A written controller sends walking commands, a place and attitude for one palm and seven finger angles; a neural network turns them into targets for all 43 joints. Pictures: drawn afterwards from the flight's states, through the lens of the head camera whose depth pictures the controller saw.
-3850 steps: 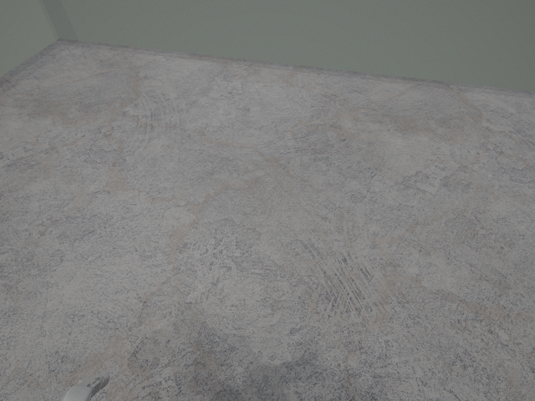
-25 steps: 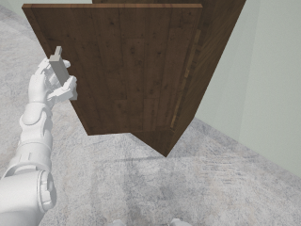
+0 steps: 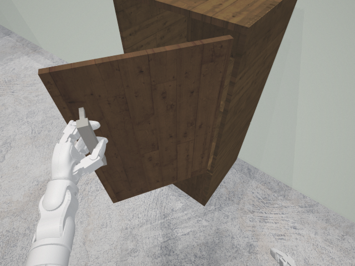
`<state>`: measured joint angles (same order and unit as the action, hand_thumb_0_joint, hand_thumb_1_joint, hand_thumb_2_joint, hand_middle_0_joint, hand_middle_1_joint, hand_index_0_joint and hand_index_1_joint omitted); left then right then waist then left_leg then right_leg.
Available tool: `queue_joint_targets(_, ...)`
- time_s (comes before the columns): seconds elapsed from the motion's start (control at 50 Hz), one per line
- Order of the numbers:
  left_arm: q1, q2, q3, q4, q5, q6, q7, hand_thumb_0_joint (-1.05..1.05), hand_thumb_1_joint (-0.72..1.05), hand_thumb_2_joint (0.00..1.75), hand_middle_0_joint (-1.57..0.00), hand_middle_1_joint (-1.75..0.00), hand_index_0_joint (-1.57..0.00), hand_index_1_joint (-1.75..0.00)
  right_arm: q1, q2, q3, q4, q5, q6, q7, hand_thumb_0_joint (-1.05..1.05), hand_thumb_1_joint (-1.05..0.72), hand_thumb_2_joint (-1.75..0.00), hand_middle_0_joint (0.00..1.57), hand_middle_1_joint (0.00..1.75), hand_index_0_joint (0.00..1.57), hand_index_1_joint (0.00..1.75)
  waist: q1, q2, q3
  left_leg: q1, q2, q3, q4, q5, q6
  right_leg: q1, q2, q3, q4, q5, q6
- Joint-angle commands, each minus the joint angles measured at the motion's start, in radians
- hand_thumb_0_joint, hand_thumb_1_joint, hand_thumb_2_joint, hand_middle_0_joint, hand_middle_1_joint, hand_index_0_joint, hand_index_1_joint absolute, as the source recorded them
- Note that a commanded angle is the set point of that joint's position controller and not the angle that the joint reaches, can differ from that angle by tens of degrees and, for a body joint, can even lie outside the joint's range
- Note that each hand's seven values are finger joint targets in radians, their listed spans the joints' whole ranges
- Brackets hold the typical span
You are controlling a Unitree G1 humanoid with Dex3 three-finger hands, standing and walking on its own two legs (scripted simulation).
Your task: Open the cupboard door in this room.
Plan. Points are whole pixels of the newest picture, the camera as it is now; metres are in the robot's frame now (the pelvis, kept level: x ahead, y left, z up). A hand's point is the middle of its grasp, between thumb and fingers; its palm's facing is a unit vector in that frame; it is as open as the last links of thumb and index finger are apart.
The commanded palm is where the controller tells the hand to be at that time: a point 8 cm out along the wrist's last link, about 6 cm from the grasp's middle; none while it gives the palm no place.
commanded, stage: pull the door open along its arc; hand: left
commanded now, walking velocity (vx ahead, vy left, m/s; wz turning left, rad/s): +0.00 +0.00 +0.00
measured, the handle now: (92, 138) +0.39 +0.21 +0.08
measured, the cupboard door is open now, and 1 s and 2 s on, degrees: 57 84 85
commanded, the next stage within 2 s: open thumb and fingers to let go in 0.60 s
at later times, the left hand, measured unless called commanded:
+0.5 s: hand (133, 197) +0.24 +0.09 +0.09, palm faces +0.48 -0.87 +0.02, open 6.8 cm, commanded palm +0.16 +0.13 +0.08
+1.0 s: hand (143, 209) +0.22 +0.07 +0.09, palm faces +0.46 -0.89 +0.02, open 8.3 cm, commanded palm +0.17 +0.10 +0.08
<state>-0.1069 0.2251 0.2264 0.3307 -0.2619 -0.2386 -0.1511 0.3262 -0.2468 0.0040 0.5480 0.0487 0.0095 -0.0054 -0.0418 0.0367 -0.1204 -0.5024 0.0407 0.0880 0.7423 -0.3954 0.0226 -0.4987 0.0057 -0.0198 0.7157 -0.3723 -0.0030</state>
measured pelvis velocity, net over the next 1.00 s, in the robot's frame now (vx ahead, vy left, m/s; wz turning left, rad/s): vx -0.02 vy -0.04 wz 0.09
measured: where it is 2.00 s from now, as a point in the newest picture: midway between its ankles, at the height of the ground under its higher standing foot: outside the picture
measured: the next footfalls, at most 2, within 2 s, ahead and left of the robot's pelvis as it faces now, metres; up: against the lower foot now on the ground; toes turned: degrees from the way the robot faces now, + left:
none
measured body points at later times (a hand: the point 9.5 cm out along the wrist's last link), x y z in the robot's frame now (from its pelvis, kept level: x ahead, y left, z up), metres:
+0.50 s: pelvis +0.00 -0.04 +0.00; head +0.00 -0.06 +0.45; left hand +0.21 +0.14 +0.09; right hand +0.20 -0.23 -0.09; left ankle -0.02 +0.10 -0.71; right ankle -0.01 -0.12 -0.71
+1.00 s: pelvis -0.02 -0.04 +0.00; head -0.02 -0.07 +0.45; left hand +0.19 +0.12 +0.09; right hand +0.19 -0.24 -0.08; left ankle -0.02 +0.10 -0.71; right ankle -0.01 -0.12 -0.71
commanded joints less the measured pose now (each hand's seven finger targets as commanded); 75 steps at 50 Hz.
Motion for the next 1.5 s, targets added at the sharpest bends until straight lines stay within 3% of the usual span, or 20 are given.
queue_joint_targets(0.0, 0.131, 0.065, 0.103, -0.389, -0.007, -0.013, 0.241, 0.0, 0.9, 0.9, -0.4, -1.35, -0.4, -1.35, -0.138, -0.094, -0.036, -0.168, -0.007, -0.077, 0.014, 0.0, -0.9, -0.9, 0.2, 0.3, 0.2, 0.3, 0.108, -0.05, -0.152, 0.101, -0.03, -0.061, -0.108, 0.409, -0.014, 0.185, 0.024, -0.062, -0.054, 0.404, -0.014)
queue_joint_targets(0.06, 0.217, 0.029, 0.067, -0.525, 0.06, 0.017, 0.356, 0.0, 0.9, 0.9, -0.4, -1.35, -0.4, -1.35, -0.163, -0.078, -0.033, -0.172, -0.029, -0.061, 0.018, 0.0, -0.9, -0.9, 0.2, 0.3, 0.2, 0.3, 0.105, -0.039, -0.161, 0.117, -0.037, -0.049, -0.102, 0.395, -0.014, 0.209, 0.015, -0.052, -0.053, 0.42, -0.013)
queue_joint_targets(0.08, 0.222, 0.042, 0.069, -0.55, 0.085, 0.027, 0.397, 0.0, 0.9, 0.9, -0.4, -1.35, -0.4, -1.35, -0.165, -0.077, -0.032, -0.169, -0.039, -0.053, 0.015, 0.0, -0.9, -0.9, 0.2, 0.3, 0.2, 0.3, 0.101, -0.068, -0.151, 0.115, -0.037, -0.054, -0.1, 0.379, -0.012, 0.223, 0.013, -0.045, -0.06, 0.416, -0.013)
queue_joint_targets(0.16, 0.286, -0.083, -0.055, -0.651, 0.158, 0.085, 0.518, 0.0, 0.9, 0.9, -0.4, -1.35, -0.4, -1.35, -0.207, -0.047, -0.021, -0.182, -0.057, -0.02, 0.01, 0.0, -0.9, -0.9, 0.2, 0.3, 0.2, 0.3, 0.092, -0.027, -0.124, 0.134, -0.043, -0.05, -0.099, 0.336, -0.016, 0.218, 0.004, -0.037, -0.078, 0.381, -0.016)
queue_joint_targets(0.28, 0.368, -0.18, -0.189, -0.694, 0.27, 0.151, 0.663, 0.0, 0.9, 0.9, -0.4, -1.35, -0.4, -1.35, -0.226, -0.033, -0.013, -0.191, -0.087, 0.028, 0.007, 0.0, -0.9, -0.9, 0.2, 0.3, 0.2, 0.3, 0.075, -0.063, -0.115, 0.139, -0.047, -0.063, -0.074, 0.327, -0.01, 0.231, -0.005, -0.025, -0.092, 0.398, -0.019)
queue_joint_targets(0.34, 0.419, -0.237, -0.275, -0.73, 0.291, 0.152, 0.664, 0.0, 0.9, 0.9, -0.4, -1.35, -0.4, -1.35, -0.233, -0.028, -0.012, -0.2, -0.089, 0.039, 0.009, 0.0, -0.9, -0.9, 0.2, 0.3, 0.2, 0.3, 0.068, -0.078, -0.106, 0.143, -0.045, -0.062, -0.073, 0.321, -0.011, 0.234, -0.014, -0.021, -0.094, 0.425, -0.015)
queue_joint_targets(0.52, 0.574, -0.31, -0.433, -0.833, 0.312, 0.089, 0.623, 0.0, 0.9, 0.9, -0.4, -1.35, -0.4, -1.35, -0.255, -0.019, -0.01, -0.223, -0.091, 0.012, 0.008, 0.0, -0.9, -0.9, 0.2, 0.3, 0.2, 0.3, 0.057, -0.13, -0.067, 0.133, -0.052, -0.077, -0.044, 0.288, -0.001, 0.242, -0.044, 0.024, -0.112, 0.506, 0.007)
queue_joint_targets(0.6, 0.6, -0.363, -0.511, -0.843, 0.321, 0.067, 0.621, 0.0, 0.9, 0.9, -0.4, -1.35, -0.4, -1.35, -0.266, -0.018, -0.012, -0.225, -0.092, -0.023, 0.009, 0.0, -0.9, -0.9, 0.2, 0.3, 0.2, 0.3, 0.051, -0.143, -0.043, 0.128, -0.06, -0.086, -0.021, 0.244, 0.003, 0.206, -0.052, 0.034, -0.136, 0.414, 0.008)
queue_joint_targets(0.66, 0.505, -0.339, -0.476, -0.813, 0.313, 0.05, 0.643, 0.0, 0.9, 0.9, -0.4, -1.35, -0.4, -1.35, -0.267, -0.022, -0.012, -0.208, -0.094, -0.039, 0.003, 0.0, -0.9, -0.9, 0.2, 0.3, 0.2, 0.3, 0.047, -0.147, -0.031, 0.116, -0.069, -0.093, -0.009, 0.199, 0.0, 0.171, -0.059, 0.055, -0.159, 0.328, 0.011)
queue_joint_targets(0.68, 0.407, -0.303, -0.44, -0.787, 0.316, 0.046, 0.658, 0.0, 0.9, 0.9, -0.4, -1.35, -0.4, -1.35, -0.269, -0.023, -0.012, -0.193, -0.098, -0.041, -0.003, 0.0, -0.9, -0.9, 0.2, 0.3, 0.2, 0.3, 0.037, -0.151, -0.004, 0.105, -0.07, -0.097, -0.005, 0.178, 0.001, 0.142, -0.059, 0.063, -0.171, 0.267, 0.009)
queue_joint_targets(0.74, 0.385, -0.311, -0.421, -0.73, 0.308, 0.035, 0.671, 0.0, 0.69, 0.81, -0.38, -1.33, -0.38, -1.33, -0.285, -0.017, -0.011, -0.185, -0.101, -0.051, -0.01, 0.0, -0.9, -0.9, 0.2, 0.3, 0.2, 0.3, 0.05, -0.163, -0.017, 0.103, -0.074, -0.097, -0.003, 0.142, 0.0, 0.13, -0.071, 0.09, -0.205, 0.16, 0.012)
queue_joint_targets(0.84, 0.375, -0.33, -0.45, -0.739, 0.313, 0.035, 0.665, 0.0, 0.34, 0.66, -0.36, -1.29, -0.36, -1.29, -0.273, -0.015, -0.013, -0.189, -0.098, -0.055, -0.01, 0.0, -0.9, -0.9, 0.2, 0.3, 0.2, 0.3, 0.059, -0.129, -0.081, 0.133, -0.07, -0.09, -0.024, 0.185, 0.003, 0.175, -0.069, 0.07, -0.177, 0.25, 0.009)
queue_joint_targets(1.0, 0.312, -0.353, -0.495, -0.729, 0.33, 0.043, 0.661, 0.0, -0.22, 0.42, -0.32, -1.23, -0.32, -1.23, -0.277, -0.02, -0.009, -0.194, -0.096, -0.056, -0.002, 0.0, -0.9, -0.9, 0.2, 0.3, 0.2, 0.3, 0.043, -0.114, -0.04, 0.148, -0.061, -0.096, -0.038, 0.179, 0.008, 0.132, -0.05, 0.031, -0.166, 0.182, -0.005)
queue_joint_targets(1.08, 0.313, -0.375, -0.517, -0.743, 0.336, 0.056, 0.67, 0.0, -0.5, 0.3, -0.3, -1.2, -0.3, -1.2, -0.28, -0.022, -0.011, -0.199, -0.094, -0.057, 0.005, 0.0, -0.9, -0.9, 0.2, 0.3, 0.2, 0.3, 0.051, -0.096, -0.056, 0.156, -0.056, -0.099, -0.044, 0.189, 0.006, 0.129, -0.035, -0.001, -0.14, 0.172, -0.016)
queue_joint_targets(1.12, 0.319, -0.396, -0.536, -0.747, 0.336, 0.063, 0.674, 0.0, -0.5, 0.3, -0.3, -1.2, -0.3, -1.2, -0.283, -0.021, -0.009, -0.205, -0.092, -0.056, 0.01, 0.0, -0.9, -0.9, 0.2, 0.3, 0.2, 0.3, 0.054, -0.092, -0.064, 0.157, -0.054, -0.099, -0.047, 0.189, 0.005, 0.121, -0.029, -0.019, -0.124, 0.169, -0.019)
queue_joint_targets(1.26, 0.223, -0.417, -0.546, -0.724, 0.343, 0.098, 0.702, 0.0, -0.5, 0.3, -0.24, -0.85, -0.24, -0.85, -0.311, -0.022, -0.006, -0.193, -0.091, -0.049, 0.015, 0.0, -0.9, -0.9, 0.2, 0.3, 0.2, 0.3, 0.049, -0.082, -0.033, 0.15, -0.048, -0.114, -0.057, 0.137, 0.002, 0.077, -0.018, -0.039, -0.125, 0.057, -0.027)
queue_joint_targets(1.32, 0.227, -0.451, -0.575, -0.731, 0.353, 0.119, 0.711, 0.0, -0.5, 0.3, -0.22, -0.7, -0.22, -0.7, -0.311, -0.021, -0.008, -0.193, -0.09, -0.046, 0.022, 0.0, -0.9, -0.9, 0.2, 0.3, 0.2, 0.3, 0.058, -0.044, -0.081, 0.159, -0.043, -0.119, -0.061, 0.168, -0.001, 0.087, -0.01, -0.057, -0.086, 0.098, -0.036)
queue_joint_targets(1.38, 0.261, -0.45, -0.572, -0.732, 0.348, 0.138, 0.709, 0.0, -0.5, 0.3, -0.19, -0.55, -0.19, -0.55, -0.309, -0.02, -0.01, -0.193, -0.089, -0.042, 0.027, 0.0, -0.9, -0.9, 0.2, 0.3, 0.2, 0.3, 0.069, -0.059, -0.089, 0.15, -0.038, -0.122, -0.068, 0.188, -0.005, 0.107, -0.005, -0.066, -0.075, 0.122, -0.04)
queue_joint_targets(1.4, 0.246, -0.453, -0.576, -0.735, 0.346, 0.139, 0.708, 0.0, -0.5, 0.3, -0.18, -0.5, -0.18, -0.5, -0.311, -0.02, -0.01, -0.19, -0.087, -0.04, 0.027, 0.0, -0.9, -0.9, 0.2, 0.3, 0.2, 0.3, 0.059, -0.079, -0.082, 0.154, -0.036, -0.122, -0.067, 0.185, -0.005, 0.101, -0.006, -0.066, -0.078, 0.118, -0.038)
queue_joint_targets(1.48, 0.232, -0.454, -0.578, -0.749, 0.343, 0.153, 0.714, 0.0, -0.5, 0.3, -0.15, -0.3, -0.15, -0.3, -0.321, -0.02, -0.009, -0.189, -0.086, -0.038, 0.031, 0.0, -0.9, -0.9, 0.2, 0.3, 0.2, 0.3, 0.066, -0.066, -0.072, 0.149, -0.035, -0.128, -0.067, 0.177, -0.008, 0.097, -0.004, -0.067, -0.079, 0.102, -0.042)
